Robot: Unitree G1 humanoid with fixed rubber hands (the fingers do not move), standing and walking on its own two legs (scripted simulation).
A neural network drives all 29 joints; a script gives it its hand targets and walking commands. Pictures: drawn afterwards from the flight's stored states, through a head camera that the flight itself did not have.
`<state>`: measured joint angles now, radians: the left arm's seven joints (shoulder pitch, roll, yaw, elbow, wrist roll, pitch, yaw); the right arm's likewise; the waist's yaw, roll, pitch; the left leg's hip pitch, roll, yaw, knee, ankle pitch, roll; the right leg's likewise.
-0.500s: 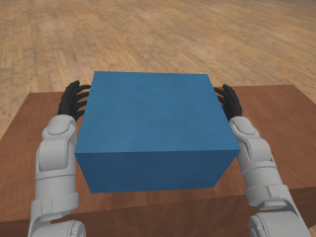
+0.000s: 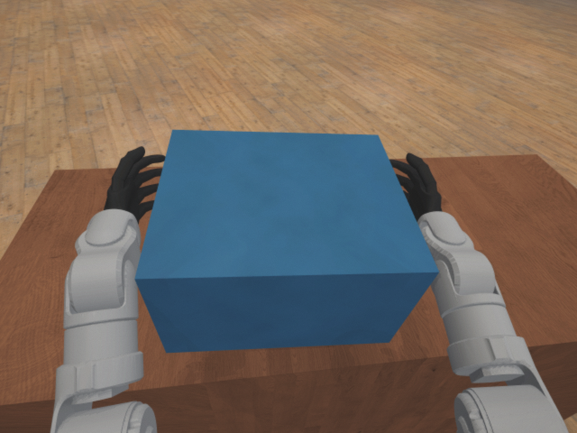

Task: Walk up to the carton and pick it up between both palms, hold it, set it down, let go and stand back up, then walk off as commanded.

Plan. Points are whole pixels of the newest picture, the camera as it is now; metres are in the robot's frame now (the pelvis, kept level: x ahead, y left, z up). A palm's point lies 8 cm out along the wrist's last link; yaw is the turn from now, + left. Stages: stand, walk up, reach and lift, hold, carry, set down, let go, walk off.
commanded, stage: hold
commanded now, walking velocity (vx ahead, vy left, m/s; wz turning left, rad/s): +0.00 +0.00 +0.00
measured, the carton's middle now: (280, 235) +0.35 +0.01 +0.13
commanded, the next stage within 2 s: set down in 0.04 s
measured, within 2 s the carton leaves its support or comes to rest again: neither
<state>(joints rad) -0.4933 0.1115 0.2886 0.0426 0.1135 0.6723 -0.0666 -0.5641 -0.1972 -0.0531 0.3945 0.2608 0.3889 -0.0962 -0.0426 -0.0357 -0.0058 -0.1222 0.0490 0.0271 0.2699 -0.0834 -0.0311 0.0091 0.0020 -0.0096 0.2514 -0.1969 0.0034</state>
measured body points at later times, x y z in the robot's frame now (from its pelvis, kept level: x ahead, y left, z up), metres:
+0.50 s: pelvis +0.00 +0.01 +0.00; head -0.02 +0.02 +0.45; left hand +0.37 +0.23 +0.15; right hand +0.39 -0.16 +0.12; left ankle +0.04 +0.14 -0.75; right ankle -0.03 -0.12 -0.75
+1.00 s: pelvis +0.02 +0.00 +0.00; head +0.02 +0.02 +0.45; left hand +0.39 +0.23 +0.11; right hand +0.41 -0.16 +0.10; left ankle +0.04 +0.14 -0.75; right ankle -0.03 -0.12 -0.75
